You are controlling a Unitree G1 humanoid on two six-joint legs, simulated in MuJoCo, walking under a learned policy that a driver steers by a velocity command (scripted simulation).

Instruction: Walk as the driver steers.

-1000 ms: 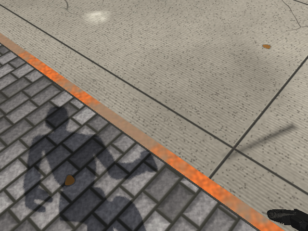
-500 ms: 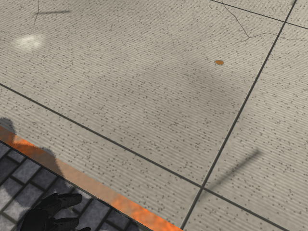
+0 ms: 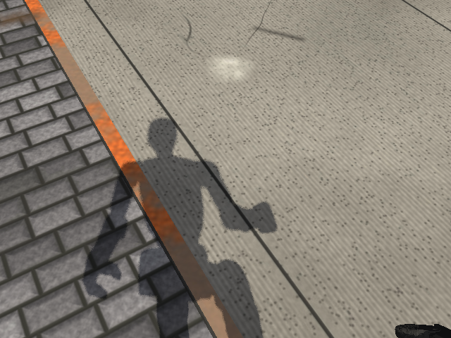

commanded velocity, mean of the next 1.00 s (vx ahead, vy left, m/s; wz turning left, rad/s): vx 0.14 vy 0.00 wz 0.59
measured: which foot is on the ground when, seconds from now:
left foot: up 0.00-0.02, down 0.04-0.52, up 0.54-0.92, down 0.94-1.00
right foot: down 0.00-0.04, up 0.06-0.50, down 0.52-0.94, up 0.96-1.00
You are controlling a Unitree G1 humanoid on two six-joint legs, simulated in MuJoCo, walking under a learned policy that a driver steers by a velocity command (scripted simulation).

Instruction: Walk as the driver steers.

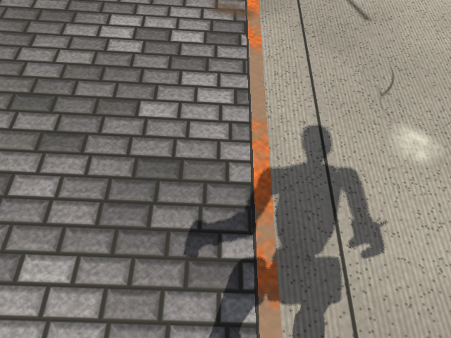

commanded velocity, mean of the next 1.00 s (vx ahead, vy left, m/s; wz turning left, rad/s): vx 0.00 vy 0.00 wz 0.03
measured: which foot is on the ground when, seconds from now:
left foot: down 0.00-1.00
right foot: up 0.00-0.36, down 0.38-0.86, up 0.88-1.00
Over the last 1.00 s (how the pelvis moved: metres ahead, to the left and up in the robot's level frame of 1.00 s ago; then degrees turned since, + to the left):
0.21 0.05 0.00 36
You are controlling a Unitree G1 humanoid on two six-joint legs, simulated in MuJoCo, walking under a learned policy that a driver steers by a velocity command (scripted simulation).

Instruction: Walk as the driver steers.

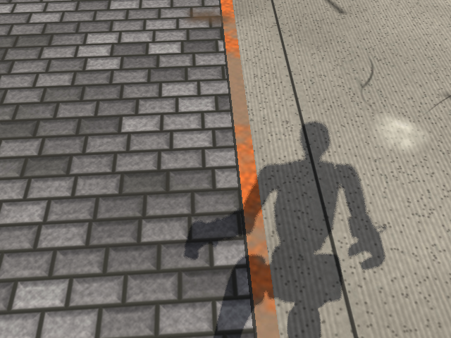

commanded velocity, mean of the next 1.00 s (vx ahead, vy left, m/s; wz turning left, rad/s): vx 0.00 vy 0.00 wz -0.08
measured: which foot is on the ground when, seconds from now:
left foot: down 0.00-0.14, up 0.16-0.58, down 0.60-0.84, up 0.86-1.00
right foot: up 0.00-0.12, down 0.14-1.00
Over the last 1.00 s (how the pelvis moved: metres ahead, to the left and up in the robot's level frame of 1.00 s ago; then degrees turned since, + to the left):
0.01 -0.02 0.00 -4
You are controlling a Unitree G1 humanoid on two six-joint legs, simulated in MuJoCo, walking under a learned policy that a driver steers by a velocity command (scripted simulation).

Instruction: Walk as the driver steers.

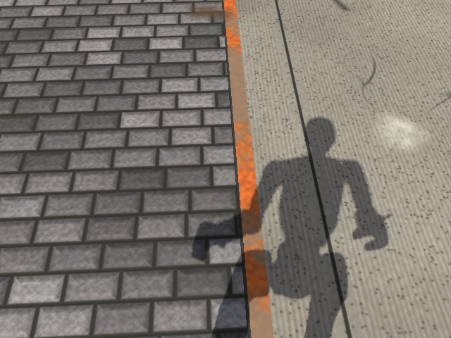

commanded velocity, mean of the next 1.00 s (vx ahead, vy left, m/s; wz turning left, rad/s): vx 0.39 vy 0.00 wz -0.02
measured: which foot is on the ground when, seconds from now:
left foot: up 0.00-0.12, down 0.14-0.66, up 0.68-1.00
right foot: down 0.00-0.14, up 0.16-0.62, down 0.64-1.00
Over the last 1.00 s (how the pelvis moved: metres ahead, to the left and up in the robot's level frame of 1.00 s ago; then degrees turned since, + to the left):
0.01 -0.03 0.00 -1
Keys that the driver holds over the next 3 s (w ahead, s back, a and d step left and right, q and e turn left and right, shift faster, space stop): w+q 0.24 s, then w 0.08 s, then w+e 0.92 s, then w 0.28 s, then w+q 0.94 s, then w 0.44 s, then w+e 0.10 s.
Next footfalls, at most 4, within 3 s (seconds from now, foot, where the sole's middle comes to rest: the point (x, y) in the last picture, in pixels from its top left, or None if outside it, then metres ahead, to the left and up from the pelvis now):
0.14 left None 0.03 0.14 -0.77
0.64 right None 0.42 0.00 -0.77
1.10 left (171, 260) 0.68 0.22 -0.77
1.60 right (273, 213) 0.86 -0.11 -0.77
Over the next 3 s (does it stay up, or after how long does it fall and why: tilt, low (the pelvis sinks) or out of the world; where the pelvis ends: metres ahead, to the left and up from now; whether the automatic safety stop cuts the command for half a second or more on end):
stays up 1.49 0.00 0.01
